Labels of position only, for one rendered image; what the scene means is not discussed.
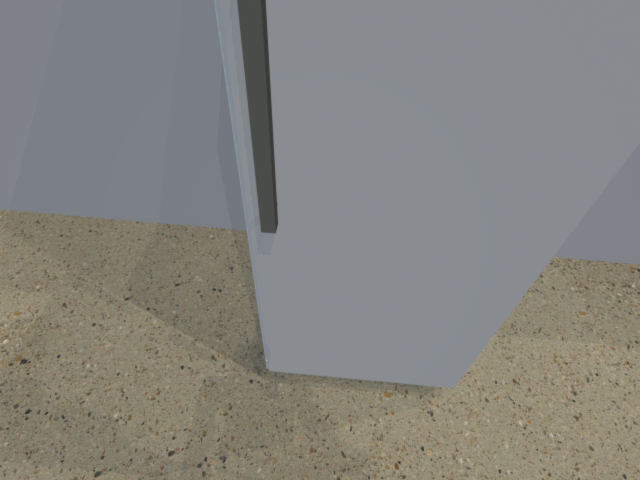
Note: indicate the handle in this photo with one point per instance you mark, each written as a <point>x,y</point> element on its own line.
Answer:
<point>254,39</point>

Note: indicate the fridge door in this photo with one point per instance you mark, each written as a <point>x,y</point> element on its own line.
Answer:
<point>431,157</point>

